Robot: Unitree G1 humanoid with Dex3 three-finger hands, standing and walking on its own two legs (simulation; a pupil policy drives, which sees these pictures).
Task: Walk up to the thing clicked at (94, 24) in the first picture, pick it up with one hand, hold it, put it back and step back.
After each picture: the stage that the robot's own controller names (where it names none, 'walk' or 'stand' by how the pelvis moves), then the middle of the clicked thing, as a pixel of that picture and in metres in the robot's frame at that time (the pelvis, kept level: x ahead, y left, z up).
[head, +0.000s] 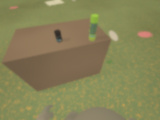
stand; (93, 28) +0.83 +0.02 +0.09
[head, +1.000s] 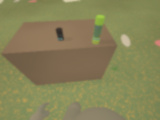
rise first; (97, 30) +0.74 +0.01 +0.11
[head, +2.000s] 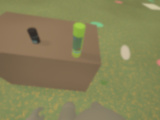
sink last; (77, 42) +0.50 +0.15 +0.13
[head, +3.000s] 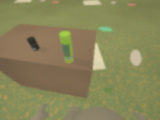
stand; (67, 49) +0.47 +0.21 +0.12
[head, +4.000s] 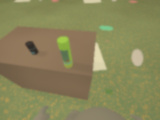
stand; (66, 54) +0.44 +0.20 +0.10
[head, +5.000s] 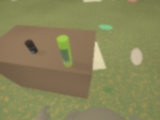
stand; (65, 53) +0.44 +0.21 +0.09
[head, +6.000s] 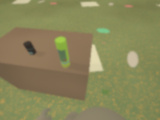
stand; (63, 53) +0.45 +0.23 +0.09
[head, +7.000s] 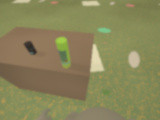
stand; (64, 54) +0.44 +0.22 +0.09
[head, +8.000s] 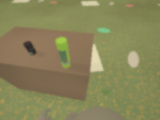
stand; (64, 54) +0.44 +0.22 +0.09
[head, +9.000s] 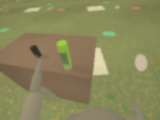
rise first; (65, 56) +0.43 +0.24 +0.09
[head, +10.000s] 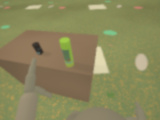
go down; (67, 53) +0.45 +0.24 +0.09
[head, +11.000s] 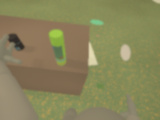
go down; (59, 50) +0.43 +0.22 +0.11
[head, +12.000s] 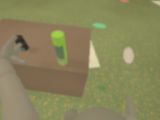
approach; (60, 50) +0.44 +0.22 +0.11
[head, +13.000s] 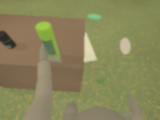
close in; (50, 45) +0.44 +0.25 +0.15
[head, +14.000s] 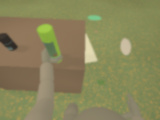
lift; (52, 47) +0.43 +0.24 +0.15
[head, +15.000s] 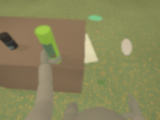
lift; (51, 48) +0.42 +0.24 +0.15
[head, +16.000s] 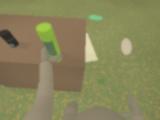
lift; (51, 46) +0.43 +0.24 +0.16
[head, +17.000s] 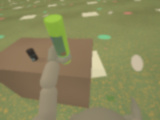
lift; (60, 44) +0.32 +0.17 +0.31
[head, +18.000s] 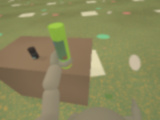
hold; (62, 49) +0.34 +0.19 +0.26
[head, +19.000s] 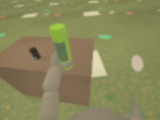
hold; (63, 50) +0.33 +0.18 +0.26
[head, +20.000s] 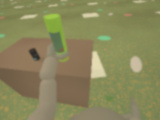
crouch; (58, 41) +0.36 +0.20 +0.30
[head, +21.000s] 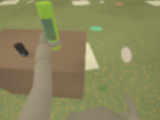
lower; (50, 29) +0.47 +0.24 +0.28
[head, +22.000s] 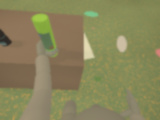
lower; (47, 39) +0.47 +0.25 +0.15
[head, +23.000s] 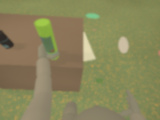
lower; (49, 42) +0.46 +0.25 +0.15
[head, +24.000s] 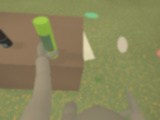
lower; (48, 41) +0.46 +0.25 +0.15
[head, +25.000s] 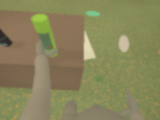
rest; (47, 39) +0.47 +0.26 +0.15
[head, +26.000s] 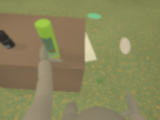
open; (50, 43) +0.45 +0.25 +0.15
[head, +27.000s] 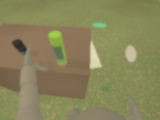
sink last; (59, 50) +0.43 +0.23 +0.13
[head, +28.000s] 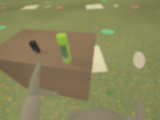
stand; (64, 49) +0.48 +0.25 +0.12
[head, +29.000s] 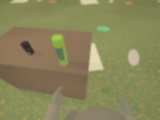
stand; (61, 52) +0.45 +0.25 +0.10
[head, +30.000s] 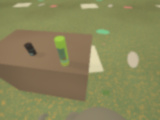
walk; (62, 52) +0.47 +0.25 +0.09
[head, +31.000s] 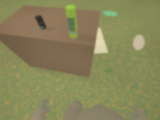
walk; (72, 23) +0.70 +0.20 +0.11
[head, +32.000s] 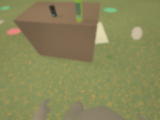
walk; (78, 8) +1.02 +0.20 +0.11
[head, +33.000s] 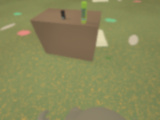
stand; (83, 13) +1.23 +0.20 +0.11
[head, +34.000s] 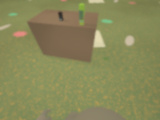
stand; (81, 15) +1.23 +0.18 +0.09
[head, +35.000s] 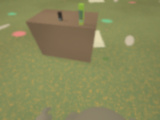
stand; (81, 15) +1.21 +0.19 +0.09
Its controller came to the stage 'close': yes
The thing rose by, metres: 0.20
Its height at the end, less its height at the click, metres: +0.00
